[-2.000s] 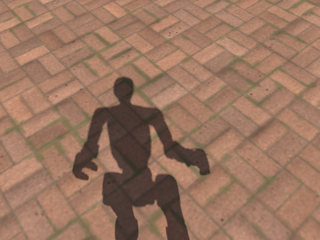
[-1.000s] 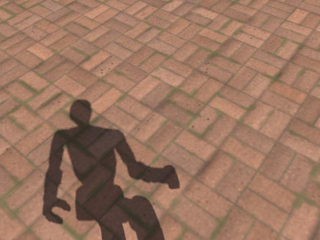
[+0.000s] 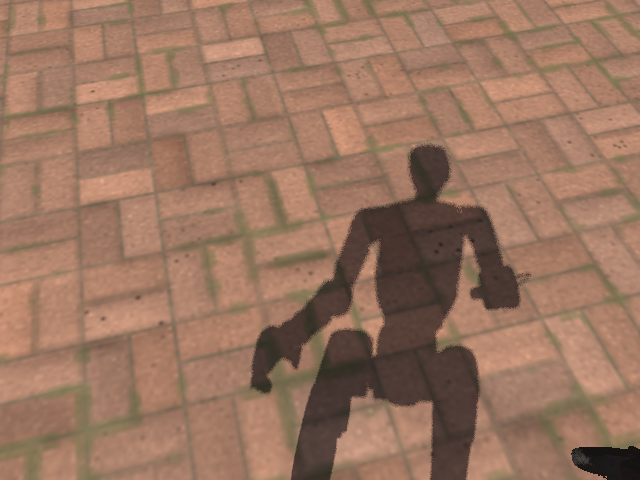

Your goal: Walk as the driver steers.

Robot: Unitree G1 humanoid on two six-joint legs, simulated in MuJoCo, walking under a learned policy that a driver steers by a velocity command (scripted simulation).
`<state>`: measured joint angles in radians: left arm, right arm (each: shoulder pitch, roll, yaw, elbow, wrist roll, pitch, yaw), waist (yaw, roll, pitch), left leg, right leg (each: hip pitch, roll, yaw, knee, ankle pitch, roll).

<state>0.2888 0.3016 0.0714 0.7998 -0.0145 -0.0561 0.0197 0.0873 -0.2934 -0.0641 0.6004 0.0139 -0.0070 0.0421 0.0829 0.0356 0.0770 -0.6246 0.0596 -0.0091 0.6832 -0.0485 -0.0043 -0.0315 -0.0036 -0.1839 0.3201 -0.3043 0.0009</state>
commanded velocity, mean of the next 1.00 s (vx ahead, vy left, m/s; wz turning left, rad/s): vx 0.05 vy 0.00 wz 0.45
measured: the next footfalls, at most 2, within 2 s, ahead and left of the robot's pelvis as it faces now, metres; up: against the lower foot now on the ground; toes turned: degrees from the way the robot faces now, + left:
left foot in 0.08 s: +0.20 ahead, +0.11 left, +0.00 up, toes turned +3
right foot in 0.52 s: +0.23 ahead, -0.11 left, +0.00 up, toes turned +23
